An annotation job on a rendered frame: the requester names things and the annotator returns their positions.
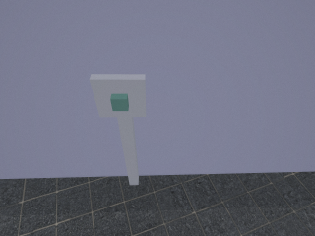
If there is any button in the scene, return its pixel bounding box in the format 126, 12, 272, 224
110, 93, 129, 111

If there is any panel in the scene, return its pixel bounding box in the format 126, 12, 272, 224
89, 74, 147, 186

